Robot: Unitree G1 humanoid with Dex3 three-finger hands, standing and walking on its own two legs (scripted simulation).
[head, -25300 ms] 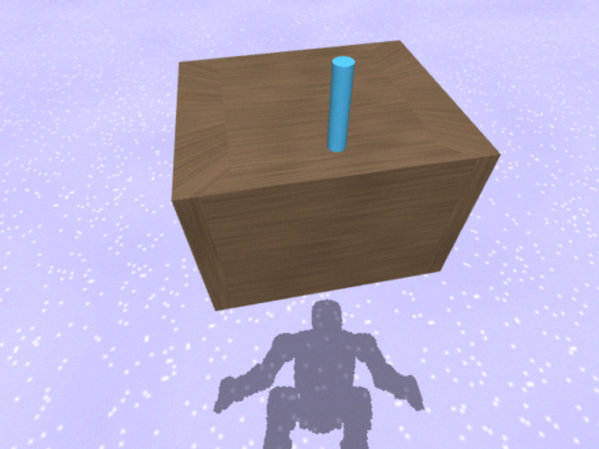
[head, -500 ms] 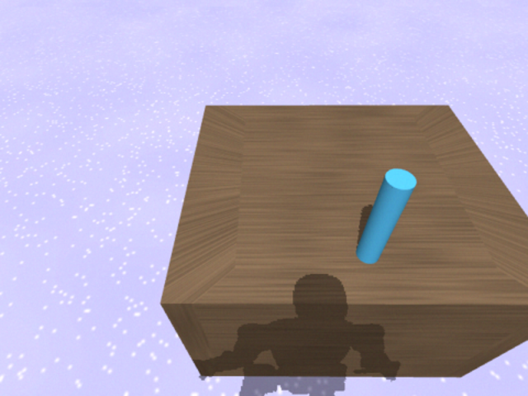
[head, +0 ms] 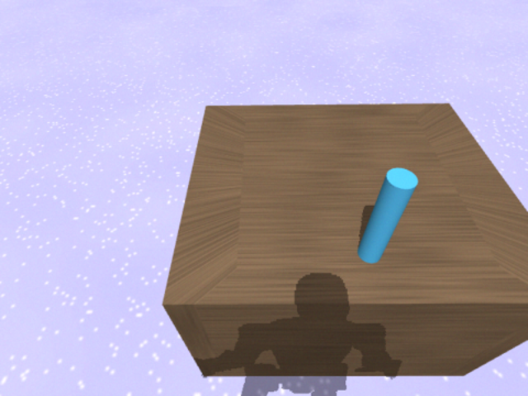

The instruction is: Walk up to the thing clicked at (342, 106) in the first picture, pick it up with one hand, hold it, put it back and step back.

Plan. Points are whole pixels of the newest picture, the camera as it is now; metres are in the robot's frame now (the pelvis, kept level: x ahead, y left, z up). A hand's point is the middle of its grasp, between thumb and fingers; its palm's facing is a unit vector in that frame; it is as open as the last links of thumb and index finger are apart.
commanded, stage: home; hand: right
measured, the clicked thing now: (383, 221) +0.46 -0.23 -0.06
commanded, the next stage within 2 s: stand in 0.28 s
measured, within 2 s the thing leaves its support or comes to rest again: neither
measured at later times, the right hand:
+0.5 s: hand out of the picture +0.06 -0.26 -0.16, palm faces -0.02 +0.94 -0.35, open 16.6 cm
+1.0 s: hand out of the picture +0.07 -0.25 -0.16, palm faces -0.02 +0.94 -0.35, open 7.6 cm
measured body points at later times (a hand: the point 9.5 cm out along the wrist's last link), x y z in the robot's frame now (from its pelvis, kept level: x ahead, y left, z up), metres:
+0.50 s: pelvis +0.00 +0.00 +0.00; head +0.01 +0.00 +0.45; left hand +0.07 +0.30 -0.14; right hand +0.06 -0.31 -0.13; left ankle -0.02 +0.14 -0.75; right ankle +0.03 -0.13 -0.75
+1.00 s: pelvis +0.01 +0.00 +0.00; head +0.02 +0.00 +0.45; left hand +0.08 +0.30 -0.13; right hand +0.07 -0.30 -0.13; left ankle -0.02 +0.14 -0.75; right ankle +0.03 -0.13 -0.75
